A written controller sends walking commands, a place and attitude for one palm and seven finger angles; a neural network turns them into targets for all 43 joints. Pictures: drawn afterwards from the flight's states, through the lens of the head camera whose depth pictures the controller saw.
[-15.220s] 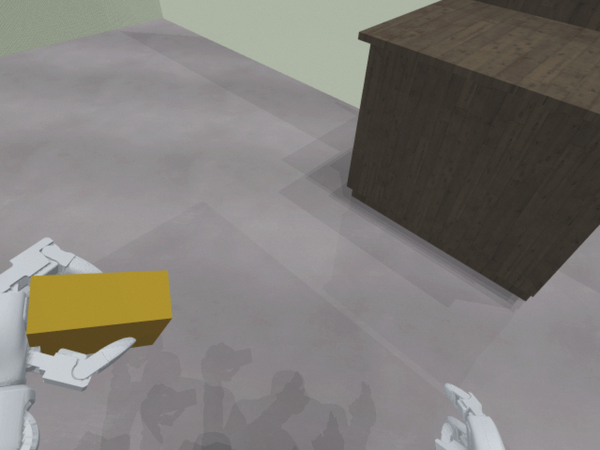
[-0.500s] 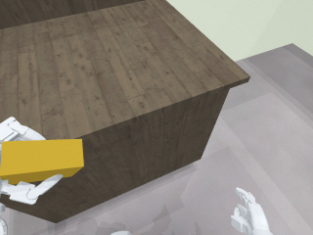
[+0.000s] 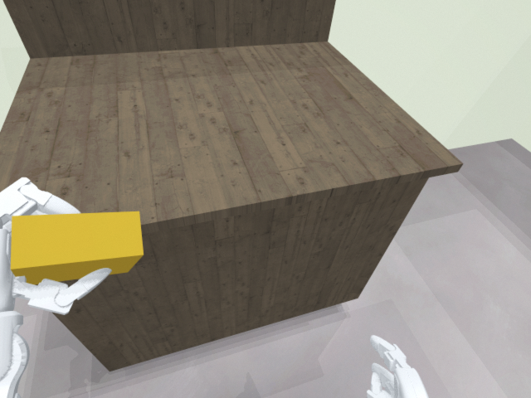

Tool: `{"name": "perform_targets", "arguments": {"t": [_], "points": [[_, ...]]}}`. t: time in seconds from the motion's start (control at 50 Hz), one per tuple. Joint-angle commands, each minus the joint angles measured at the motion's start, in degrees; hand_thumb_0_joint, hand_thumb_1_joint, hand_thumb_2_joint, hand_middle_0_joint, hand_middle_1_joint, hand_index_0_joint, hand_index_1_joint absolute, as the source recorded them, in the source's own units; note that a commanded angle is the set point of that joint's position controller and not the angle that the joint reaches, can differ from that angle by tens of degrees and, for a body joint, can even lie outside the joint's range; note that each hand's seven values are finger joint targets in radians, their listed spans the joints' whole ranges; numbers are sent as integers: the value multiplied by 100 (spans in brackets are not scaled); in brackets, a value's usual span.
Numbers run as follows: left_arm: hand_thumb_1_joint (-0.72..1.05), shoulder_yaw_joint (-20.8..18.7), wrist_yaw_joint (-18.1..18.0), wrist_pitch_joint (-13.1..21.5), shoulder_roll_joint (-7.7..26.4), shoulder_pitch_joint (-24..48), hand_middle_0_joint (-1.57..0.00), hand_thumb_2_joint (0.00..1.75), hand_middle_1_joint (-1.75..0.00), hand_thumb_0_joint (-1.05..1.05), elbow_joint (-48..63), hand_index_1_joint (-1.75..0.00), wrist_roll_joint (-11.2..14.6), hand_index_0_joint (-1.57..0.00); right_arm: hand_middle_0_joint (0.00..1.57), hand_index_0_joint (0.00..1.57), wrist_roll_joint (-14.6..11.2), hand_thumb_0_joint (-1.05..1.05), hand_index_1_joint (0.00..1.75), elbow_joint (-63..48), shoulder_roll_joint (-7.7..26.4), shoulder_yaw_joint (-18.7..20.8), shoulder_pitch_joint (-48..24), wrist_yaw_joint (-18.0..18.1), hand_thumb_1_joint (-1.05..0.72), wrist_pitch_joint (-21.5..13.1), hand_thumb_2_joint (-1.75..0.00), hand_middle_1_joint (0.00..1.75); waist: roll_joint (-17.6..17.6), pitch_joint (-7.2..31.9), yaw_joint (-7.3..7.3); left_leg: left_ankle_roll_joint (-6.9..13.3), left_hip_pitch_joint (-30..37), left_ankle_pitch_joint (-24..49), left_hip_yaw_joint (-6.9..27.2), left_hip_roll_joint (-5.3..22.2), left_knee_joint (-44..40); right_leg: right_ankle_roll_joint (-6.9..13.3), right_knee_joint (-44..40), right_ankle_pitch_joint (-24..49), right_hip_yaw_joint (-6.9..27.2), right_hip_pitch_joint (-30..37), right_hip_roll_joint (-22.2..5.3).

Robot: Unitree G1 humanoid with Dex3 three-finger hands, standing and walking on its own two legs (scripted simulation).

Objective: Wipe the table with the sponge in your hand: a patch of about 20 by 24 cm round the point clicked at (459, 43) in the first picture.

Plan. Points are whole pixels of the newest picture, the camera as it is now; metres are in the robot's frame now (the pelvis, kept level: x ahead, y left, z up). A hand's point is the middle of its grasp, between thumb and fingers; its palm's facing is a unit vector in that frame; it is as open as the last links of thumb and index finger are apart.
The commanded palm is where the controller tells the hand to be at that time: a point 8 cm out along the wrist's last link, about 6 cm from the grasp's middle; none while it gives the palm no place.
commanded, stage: come to a stop and stand still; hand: left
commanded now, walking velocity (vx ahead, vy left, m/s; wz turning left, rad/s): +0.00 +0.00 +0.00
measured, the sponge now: (98, 247) +0.23 +0.24 +0.16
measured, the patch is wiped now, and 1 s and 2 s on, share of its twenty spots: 0.00 0.00 0.00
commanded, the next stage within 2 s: look again from close up in 1.36 s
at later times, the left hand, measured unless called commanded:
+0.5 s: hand (55, 262) +0.20 +0.27 +0.16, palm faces +0.47 -0.81 -0.35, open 9.6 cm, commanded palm +0.15 +0.29 +0.18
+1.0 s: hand (101, 232) +0.25 +0.24 +0.16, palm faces +0.43 -0.81 -0.39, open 9.6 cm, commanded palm +0.19 +0.27 +0.18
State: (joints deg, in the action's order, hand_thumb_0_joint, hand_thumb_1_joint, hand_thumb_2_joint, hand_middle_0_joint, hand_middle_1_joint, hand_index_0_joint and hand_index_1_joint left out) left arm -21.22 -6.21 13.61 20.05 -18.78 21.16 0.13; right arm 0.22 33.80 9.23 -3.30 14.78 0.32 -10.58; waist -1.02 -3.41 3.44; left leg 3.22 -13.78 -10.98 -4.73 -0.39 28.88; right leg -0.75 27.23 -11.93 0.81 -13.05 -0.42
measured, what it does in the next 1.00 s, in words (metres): shifts its weight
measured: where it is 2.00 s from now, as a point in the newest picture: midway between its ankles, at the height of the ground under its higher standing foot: outside the picture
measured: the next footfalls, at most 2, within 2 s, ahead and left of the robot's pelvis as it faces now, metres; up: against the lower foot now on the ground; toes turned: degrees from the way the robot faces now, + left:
none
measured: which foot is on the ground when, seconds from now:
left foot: down 0.00-1.00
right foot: down 0.00-1.00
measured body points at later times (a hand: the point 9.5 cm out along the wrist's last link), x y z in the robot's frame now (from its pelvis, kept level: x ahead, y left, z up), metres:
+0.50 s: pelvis +0.00 +0.00 +0.00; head -0.01 +0.03 +0.45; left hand +0.17 +0.31 +0.18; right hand +0.18 -0.21 -0.06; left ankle +0.07 +0.08 -0.74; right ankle +0.07 -0.14 -0.73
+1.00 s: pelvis +0.05 -0.02 +0.01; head +0.06 -0.01 +0.46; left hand +0.22 +0.28 +0.18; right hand +0.24 -0.23 -0.07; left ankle +0.07 +0.08 -0.74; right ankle +0.07 -0.14 -0.74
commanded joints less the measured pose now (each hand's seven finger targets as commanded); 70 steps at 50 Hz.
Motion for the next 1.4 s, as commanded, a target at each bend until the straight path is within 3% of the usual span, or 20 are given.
{"name": "perform_targets", "arguments": {"t": [0.0,0.06,0.1,0.16,0.28,0.36,0.42,0.46,0.54,0.64,0.78,0.84,0.86,0.9,1.06,1.1,1.16,1.2,1.36,1.38], "points": [[10,1,-26,268,565,1107,-120,130,-160,0,1192,-160,-26,-120,20,20,11,0,30,-924,927,426,-660,75,-90,-369,-90,30,522,291,-189,-213,-406,-2429,750,554,-1566,116,-667,-1075,306,68,189],[10,-278,-63,236,851,1116,-120,130,-160,0,1300,-160,-46,-120,20,20,45,0,30,-947,912,442,-738,87,-90,-320,-90,30,684,445,-154,-235,-174,-2253,689,545,-1635,101,-642,-753,289,138,272],[10,-297,-64,253,801,970,-120,130,-160,0,1318,-160,-28,-120,20,20,53,0,30,-982,877,439,-719,95,-90,-269,-90,30,494,552,-144,-208,-230,-2137,733,529,-1569,101,-684,-632,324,344,235],[10,-490,-55,266,965,809,-120,130,-160,0,1474,-160,2,-120,20,20,76,0,30,-1023,902,459,-767,96,-90,-234,-90,30,592,493,-153,-260,-91,-2059,641,433,-1528,128,-926,-810,420,135,261],[10,-389,-78,297,829,622,-120,130,-160,0,1471,-160,7,-120,20,20,56,0,30,-1025,927,455,-715,123,-90,-225,-90,30,604,605,-173,-243,-144,-2033,822,506,-1643,99,-856,-515,340,367,258],[10,-355,-104,302,860,707,-120,130,-160,0,1542,-160,-41,-120,20,20,42,0,30,-1011,960,473,-751,134,-90,-245,-90,30,924,510,-172,-234,-233,-2286,860,579,-1826,87,-644,-436,254,339,338],[10,-320,-124,295,814,587,-120,130,-160,0,1440,-160,-39,-120,20,20,34,0,30,-983,940,475,-698,138,-90,-220,-90,30,609,596,-155,-212,-236,-2069,867,566,-1687,88,-731,-329,311,466,265],[10,-428,-131,299,933,582,-120,130,-160,0,1519,-160,-36,-120,20,20,57,0,30,-963,953,476,-740,147,-90,-232,-90,30,718,560,-160,-255,-136,-1971,822,498,-1671,104,-849,-392,354,323,276],[10,-361,-132,330,838,525,-120,130,-160,0,1479,-160,-41,-120,20,20,33,0,30,-921,940,475,-678,153,-90,-200,-90,30,676,595,-163,-215,-383,-2143,931,534,-1714,91,-751,-340,350,554,264],[10,-353,-120,321,832,428,-120,130,-160,0,1390,-160,2,-120,20,20,23,0,30,-880,919,470,-679,166,-90,-177,-90,30,531,592,-168,-260,-219,-1714,865,429,-1557,105,-898,-259,396,423,227],[10,-407,-115,268,890,231,-120,130,-160,0,1393,-160,119,-120,20,20,29,0,30,-834,885,461,-725,200,-90,-73,-90,30,310,889,-183,-319,247,-262,641,225,-1085,147,-1083,451,462,436,108],[10,-412,-100,239,921,134,-120,130,-160,0,1482,-160,169,-120,20,20,13,0,30,-853,899,491,-709,203,-90,-14,-90,30,330,1033,-200,-328,520,231,520,154,-961,130,-1119,840,485,417,105],[10,-585,-115,216,1077,32,-120,130,-160,0,1491,-160,185,-120,20,20,41,0,30,-844,914,494,-761,217,-90,-4,-90,30,403,1071,-188,-346,613,473,498,146,-932,137,-1098,1057,475,413,122],[10,-430,-106,200,928,-2,-120,130,-160,0,1535,-160,215,-120,20,20,5,0,30,-871,892,493,-736,225,-90,49,-90,30,351,1137,-203,-349,639,725,500,134,-880,130,-1046,1336,440,562,92],[10,-599,-141,124,1125,-298,-120,130,-160,0,1613,-160,298,-120,20,20,-9,0,30,-953,928,509,-794,281,-90,195,-90,30,447,1198,-198,-367,863,1359,432,143,-820,91,-992,1934,316,631,91],[10,-497,-144,113,1001,-275,-120,130,-160,0,1561,-160,309,-120,20,20,-34,0,30,-958,912,507,-749,287,-90,239,-90,30,322,1221,-205,-364,810,1340,452,162,-814,87,-983,1947,317,745,65],[10,-561,-152,92,1107,-314,-120,130,-160,0,1601,-160,321,-120,20,20,-26,0,30,-976,933,511,-810,301,-90,268,-90,30,399,1182,-201,-357,865,1311,428,154,-830,74,-1042,1927,311,657,73],[10,-405,-145,89,955,-202,-120,130,-160,0,1590,-160,319,-120,20,20,-43,0,30,-975,923,504,-761,302,-90,290,-90,30,423,1144,-219,-360,803,1281,457,162,-864,74,-1019,1860,289,718,64],[10,-526,-154,56,1133,-217,-120,130,-160,0,1647,-160,329,-120,20,20,-30,0,30,-990,928,490,-821,332,-90,318,-90,30,520,1081,-198,-370,764,1108,488,204,-982,53,-1029,1579,226,639,106],[10,-388,-148,70,975,-159,-120,130,-160,0,1644,-160,321,-120,20,20,-48,0,30,-980,900,476,-792,328,-90,327,-90,30,488,1104,-209,-370,643,1030,549,226,-1013,60,-974,1484,179,783,78]]}}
